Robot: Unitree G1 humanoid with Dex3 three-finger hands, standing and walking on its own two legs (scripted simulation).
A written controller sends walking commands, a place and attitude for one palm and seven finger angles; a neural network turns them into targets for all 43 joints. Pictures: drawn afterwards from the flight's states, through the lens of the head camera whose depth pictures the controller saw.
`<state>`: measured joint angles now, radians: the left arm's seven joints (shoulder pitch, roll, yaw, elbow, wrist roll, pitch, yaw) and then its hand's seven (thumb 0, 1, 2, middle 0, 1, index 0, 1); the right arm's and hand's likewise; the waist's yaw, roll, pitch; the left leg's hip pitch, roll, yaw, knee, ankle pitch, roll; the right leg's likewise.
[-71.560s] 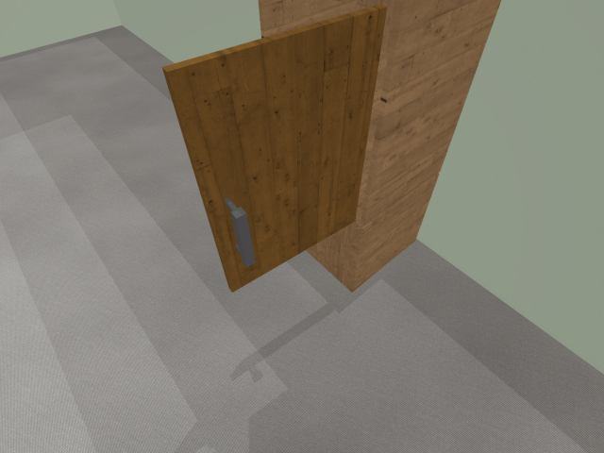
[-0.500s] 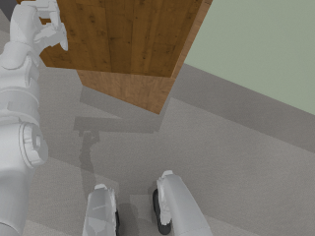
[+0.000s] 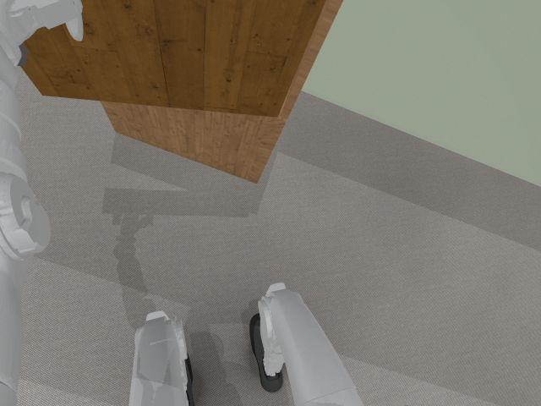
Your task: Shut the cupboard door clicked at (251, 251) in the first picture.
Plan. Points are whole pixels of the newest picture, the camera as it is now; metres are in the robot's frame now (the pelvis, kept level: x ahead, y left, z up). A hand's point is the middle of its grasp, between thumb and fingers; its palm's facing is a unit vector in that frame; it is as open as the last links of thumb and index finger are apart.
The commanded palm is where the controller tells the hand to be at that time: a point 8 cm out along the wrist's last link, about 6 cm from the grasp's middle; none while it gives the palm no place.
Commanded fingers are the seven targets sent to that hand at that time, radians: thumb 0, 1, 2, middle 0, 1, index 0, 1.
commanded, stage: pull the fist back off the door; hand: left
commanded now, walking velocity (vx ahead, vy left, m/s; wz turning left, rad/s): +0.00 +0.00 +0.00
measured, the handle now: out of the picture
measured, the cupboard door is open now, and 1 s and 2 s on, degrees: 18 15 15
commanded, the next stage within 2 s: draw the hand back to the body in 0.92 s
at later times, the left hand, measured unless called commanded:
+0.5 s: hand out of the picture +0.60 +0.13 +0.09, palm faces +0.15 -0.99 +0.01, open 3.1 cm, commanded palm +0.56 +0.16 +0.08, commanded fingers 0.00 0.90 0.90 -1.30 -1.50 -1.30 -1.50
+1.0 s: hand (92, 53) +0.53 +0.13 +0.09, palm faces +0.12 -0.99 -0.02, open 3.1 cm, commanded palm +0.50 +0.16 +0.08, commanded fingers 0.00 0.90 0.90 -1.30 -1.50 -1.30 -1.50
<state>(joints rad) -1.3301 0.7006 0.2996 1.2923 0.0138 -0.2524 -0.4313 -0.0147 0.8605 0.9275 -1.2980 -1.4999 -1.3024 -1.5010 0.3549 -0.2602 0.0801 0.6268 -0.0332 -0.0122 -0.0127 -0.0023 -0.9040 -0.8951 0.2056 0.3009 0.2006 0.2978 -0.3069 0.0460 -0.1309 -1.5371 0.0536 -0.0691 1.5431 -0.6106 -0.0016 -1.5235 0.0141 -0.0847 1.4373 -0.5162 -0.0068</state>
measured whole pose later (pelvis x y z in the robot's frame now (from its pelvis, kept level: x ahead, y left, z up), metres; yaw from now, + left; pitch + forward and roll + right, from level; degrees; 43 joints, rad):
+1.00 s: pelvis +0.02 +0.00 +0.04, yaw +3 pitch +29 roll -3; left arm -0.90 0.26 0.26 1.12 0.02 -0.55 0.12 0.02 0.90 0.90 -1.30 -1.50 -1.31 -1.50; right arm 0.27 -0.24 -0.01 0.63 -0.07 0.05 0.06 0.00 -0.91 -0.90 0.20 0.30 0.20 0.30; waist -0.18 0.03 -0.17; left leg -1.28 0.02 -0.04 1.38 -0.60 -0.01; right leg -1.29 -0.01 -0.05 1.32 -0.54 0.00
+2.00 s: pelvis +0.07 +0.00 +0.18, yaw +4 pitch -1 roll +0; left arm 0.25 0.30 0.17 -0.11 -0.07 -0.04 0.10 0.01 0.90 0.90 -0.77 -0.92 -0.77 -0.92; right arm 0.19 -0.20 0.06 0.55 0.03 -0.01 -0.10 0.01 -0.90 -0.90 0.20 0.30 0.20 0.30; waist 0.04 0.06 -0.04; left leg -0.20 0.00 0.00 0.55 -0.34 0.00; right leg -0.23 -0.02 -0.04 0.56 -0.31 0.00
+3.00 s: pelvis +0.06 +0.01 +0.18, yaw +4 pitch +1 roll +0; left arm 0.54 0.38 0.38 -0.41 -0.06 -0.15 0.12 0.01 0.89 0.90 -0.21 -0.30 -0.22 -0.30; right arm 0.19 -0.26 -0.01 0.60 0.02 -0.01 -0.09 0.01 -0.90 -0.90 0.20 0.30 0.20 0.30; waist 0.00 0.05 0.00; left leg -0.23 -0.01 0.01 0.51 -0.29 0.01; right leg -0.26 -0.03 -0.02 0.50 -0.26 0.02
